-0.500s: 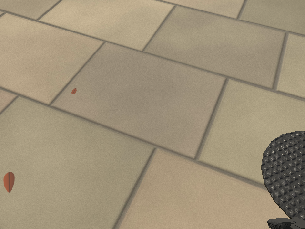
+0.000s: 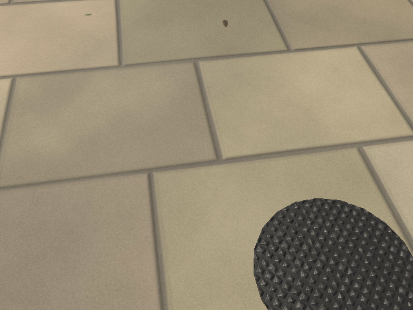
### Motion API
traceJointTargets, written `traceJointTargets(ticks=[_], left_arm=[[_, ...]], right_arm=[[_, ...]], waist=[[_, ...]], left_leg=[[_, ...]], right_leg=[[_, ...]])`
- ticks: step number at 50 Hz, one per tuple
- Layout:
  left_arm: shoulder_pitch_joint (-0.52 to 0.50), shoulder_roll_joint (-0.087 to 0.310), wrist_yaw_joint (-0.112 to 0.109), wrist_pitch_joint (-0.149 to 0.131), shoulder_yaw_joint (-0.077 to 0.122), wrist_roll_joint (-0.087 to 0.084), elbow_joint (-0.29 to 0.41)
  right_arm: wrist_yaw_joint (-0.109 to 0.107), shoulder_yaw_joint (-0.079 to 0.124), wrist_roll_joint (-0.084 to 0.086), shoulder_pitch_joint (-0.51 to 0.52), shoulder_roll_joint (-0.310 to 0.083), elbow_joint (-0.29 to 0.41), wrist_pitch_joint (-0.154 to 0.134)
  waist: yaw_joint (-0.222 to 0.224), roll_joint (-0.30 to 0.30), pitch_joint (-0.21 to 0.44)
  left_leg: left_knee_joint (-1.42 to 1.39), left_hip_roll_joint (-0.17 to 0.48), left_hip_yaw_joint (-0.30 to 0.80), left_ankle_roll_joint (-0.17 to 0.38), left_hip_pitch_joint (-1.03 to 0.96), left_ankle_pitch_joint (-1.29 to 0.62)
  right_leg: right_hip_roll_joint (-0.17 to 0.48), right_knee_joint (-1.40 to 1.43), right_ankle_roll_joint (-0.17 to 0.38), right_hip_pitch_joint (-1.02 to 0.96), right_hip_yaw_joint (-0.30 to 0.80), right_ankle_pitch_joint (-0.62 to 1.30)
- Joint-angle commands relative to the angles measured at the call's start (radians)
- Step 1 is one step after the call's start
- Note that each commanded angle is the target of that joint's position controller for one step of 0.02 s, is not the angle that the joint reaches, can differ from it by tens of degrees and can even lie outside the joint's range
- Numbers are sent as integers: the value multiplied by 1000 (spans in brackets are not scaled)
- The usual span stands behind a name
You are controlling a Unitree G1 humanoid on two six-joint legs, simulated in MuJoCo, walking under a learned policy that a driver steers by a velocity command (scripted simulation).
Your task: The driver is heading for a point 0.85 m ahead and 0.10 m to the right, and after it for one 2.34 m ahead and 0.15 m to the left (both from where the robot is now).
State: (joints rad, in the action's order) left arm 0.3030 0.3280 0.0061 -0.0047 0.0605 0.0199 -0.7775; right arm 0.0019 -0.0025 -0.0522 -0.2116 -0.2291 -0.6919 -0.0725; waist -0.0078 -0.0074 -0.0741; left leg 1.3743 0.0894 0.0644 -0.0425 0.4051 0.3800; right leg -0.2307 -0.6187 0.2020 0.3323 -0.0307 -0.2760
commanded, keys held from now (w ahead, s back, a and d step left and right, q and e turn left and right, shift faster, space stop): w+e+shift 0.06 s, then e+shift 0.24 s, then shift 0.46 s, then w+shift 0.24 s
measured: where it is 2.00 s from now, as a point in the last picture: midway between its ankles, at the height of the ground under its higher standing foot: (296, 167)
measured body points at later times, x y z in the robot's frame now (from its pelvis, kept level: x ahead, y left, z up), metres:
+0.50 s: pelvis +0.33 +0.06 +0.02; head +0.38 +0.01 +0.46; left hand +0.63 +0.24 -0.05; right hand +0.35 -0.25 -0.10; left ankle +0.46 +0.14 -0.71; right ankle +0.31 -0.06 -0.65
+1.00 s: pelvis +0.42 +0.02 +0.03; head +0.42 +0.02 +0.48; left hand +0.67 +0.19 -0.07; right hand +0.38 -0.29 -0.08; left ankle +0.45 +0.13 -0.71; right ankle +0.37 -0.10 -0.71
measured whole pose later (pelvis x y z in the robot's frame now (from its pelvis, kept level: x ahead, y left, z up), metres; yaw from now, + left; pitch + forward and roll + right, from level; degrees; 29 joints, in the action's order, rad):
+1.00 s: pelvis +0.42 +0.02 +0.03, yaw -30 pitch +2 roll +0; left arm 0.24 0.27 0.00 -0.01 0.05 0.01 -0.72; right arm 0.02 0.05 -0.01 -0.24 -0.31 -0.79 -0.05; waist 0.00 0.01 0.07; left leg 0.54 0.03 -0.07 0.04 0.25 0.37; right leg -0.02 -0.50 0.04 0.31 0.05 -0.26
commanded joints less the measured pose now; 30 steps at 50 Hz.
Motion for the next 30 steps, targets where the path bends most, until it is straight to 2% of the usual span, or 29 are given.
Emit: traceJointTargets(ticks=[1,3,4,5,7,9,10,11,12,13,14,15,16,17,18,19,20,21,22,23,24,26,28,30], left_arm=[[13,138,-15,-59,36,-12,73],[25,140,-7,-76,36,-13,67],[26,139,-5,-79,37,-11,63],[33,142,-2,-78,41,-12,54],[82,154,6,-66,51,-26,25],[131,157,3,-52,54,-33,2],[160,39,-24,-48,32,-113,12],[123,93,-30,-44,36,-98,15],[47,144,-35,-37,53,-82,39],[8,111,-35,-30,44,-55,70],[63,-37,-35,-19,1,1,110],[276,45,-20,-20,5,-52,128],[240,115,-17,3,18,-59,114],[106,136,-20,21,28,-65,135],[53,123,-29,37,31,-58,143],[31,102,-32,43,31,-53,160],[18,69,-30,45,23,-52,175],[13,27,-32,42,11,-51,181],[-3,-3,-34,36,1,-47,184],[-24,-14,-34,31,-5,-42,187],[-36,-13,-29,26,-9,-37,186],[-58,12,-17,26,-10,-35,182],[-103,44,-6,34,-4,-34,193],[-132,59,1,39,4,-26,203]], right_arm=[[-2,41,-27,-45,-182,80,24],[7,28,-18,81,-146,133,36],[11,19,-8,150,-124,161,33],[14,11,-1,184,-104,174,27],[14,2,10,205,-88,177,20],[7,4,20,216,-102,185,18],[-6,36,57,331,-120,245,-36],[-18,59,75,302,-169,251,-53],[-31,81,72,179,-206,228,-64],[-39,92,59,-46,-232,181,-63],[-44,86,41,-191,-266,156,-48],[-21,88,10,-189,-268,145,-38],[-27,96,10,-52,-240,199,-20],[-35,74,17,29,-147,203,-3],[-37,58,20,76,-118,196,12],[-32,56,28,99,-126,177,12],[-28,62,33,103,-138,154,8],[-20,69,34,111,-147,132,0],[-13,76,35,117,-158,113,-5],[-9,85,35,119,-181,99,-7],[-8,92,40,129,-198,87,-3],[-7,96,61,152,-213,71,8],[-5,95,74,155,-223,56,17],[-3,92,83,157,-229,40,24]], waist=[[-46,108,34],[-24,85,-17],[-11,76,-50],[2,64,-48],[43,29,0],[74,-9,53],[86,99,76],[34,57,108],[-54,-16,168],[-143,-72,341],[-122,121,487],[-29,383,711],[-32,285,642],[-41,172,443],[-13,56,313],[15,39,207],[31,49,147],[41,65,128],[40,72,134],[35,79,163],[35,83,203],[36,104,242],[31,116,233],[40,114,206]], left_leg=[[-146,50,6,-32,243,67],[-323,50,-34,-48,201,-20],[-414,34,-54,-50,175,-129],[-505,7,-72,-41,124,-258],[-662,-67,-111,-7,12,-434],[-760,-131,-103,15,-93,-486],[-906,-185,-7,1,-186,-452],[-949,-185,-18,0,-221,-479],[-998,-160,-20,14,-333,-572],[-895,-24,58,71,-610,-691],[-709,253,275,122,-866,-1253],[-800,505,707,317,-980,-1064],[-883,434,694,346,-855,-725],[-925,332,487,312,-677,-611],[-950,267,374,281,-510,-617],[-974,227,292,285,-371,-689],[-1010,194,208,272,-269,-704],[-1038,174,150,267,-203,-731],[-1054,168,109,278,-170,-803],[-1059,176,82,292,-163,-861],[-1055,181,58,298,-163,-877],[-1053,181,16,294,-149,-824],[-1053,188,8,273,-135,-671],[-1028,177,-1,238,-99,-458]], right_leg=[[308,392,184,-139,530,191],[254,441,169,-9,475,197],[228,436,147,33,447,333],[198,402,112,49,404,505],[161,313,34,17,355,728],[154,227,-30,-41,385,791],[150,163,-74,-33,511,585],[167,116,-88,-93,526,600],[136,-39,-126,-111,493,632],[96,-323,-180,-39,425,427],[14,-651,-219,166,303,-479],[64,-932,-246,278,330,-458],[166,-995,-280,299,279,-331],[195,-960,-297,354,197,-248],[216,-959,-307,349,152,-220],[234,-906,-304,342,148,-223],[256,-801,-290,306,146,-241],[267,-676,-280,268,129,-240],[268,-562,-276,228,109,-237],[272,-470,-271,186,97,-194],[279,-383,-261,130,97,-117],[270,-247,-245,33,88,9],[264,-153,-227,-22,86,72],[246,-20,-192,-105,63,133]])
